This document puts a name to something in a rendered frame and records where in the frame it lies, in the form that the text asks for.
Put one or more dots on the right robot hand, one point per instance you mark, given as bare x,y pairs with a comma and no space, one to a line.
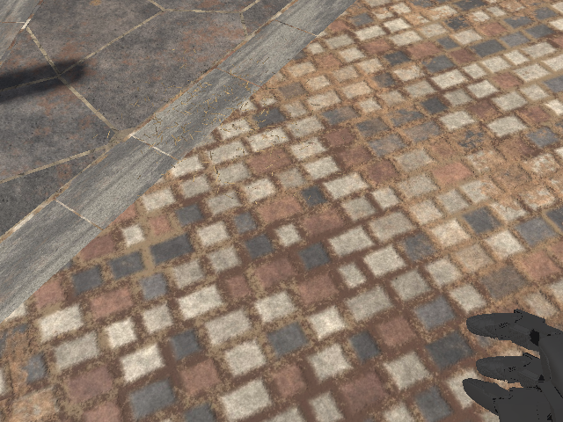
541,398

